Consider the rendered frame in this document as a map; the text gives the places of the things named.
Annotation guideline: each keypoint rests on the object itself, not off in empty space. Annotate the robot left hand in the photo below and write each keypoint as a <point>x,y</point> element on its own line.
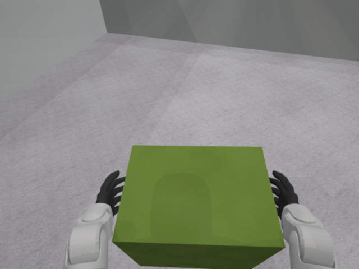
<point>108,191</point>

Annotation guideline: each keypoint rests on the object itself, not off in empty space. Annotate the right robot forearm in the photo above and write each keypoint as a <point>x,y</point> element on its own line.
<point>310,245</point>

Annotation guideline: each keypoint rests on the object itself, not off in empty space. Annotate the carton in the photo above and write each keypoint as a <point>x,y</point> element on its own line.
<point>198,207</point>

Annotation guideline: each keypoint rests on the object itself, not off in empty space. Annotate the robot right hand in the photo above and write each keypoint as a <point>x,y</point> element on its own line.
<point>285,192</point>

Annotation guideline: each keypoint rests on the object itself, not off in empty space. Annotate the left robot forearm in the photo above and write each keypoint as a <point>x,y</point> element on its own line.
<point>87,245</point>

